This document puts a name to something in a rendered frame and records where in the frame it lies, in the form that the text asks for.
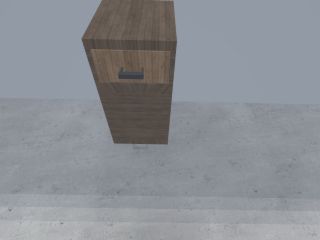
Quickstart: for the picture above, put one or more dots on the handle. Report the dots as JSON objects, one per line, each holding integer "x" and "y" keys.
{"x": 131, "y": 74}

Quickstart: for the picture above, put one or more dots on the cabinet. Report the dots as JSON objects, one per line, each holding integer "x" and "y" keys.
{"x": 136, "y": 113}

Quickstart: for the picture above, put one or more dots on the drawer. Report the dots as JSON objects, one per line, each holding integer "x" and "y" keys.
{"x": 155, "y": 64}

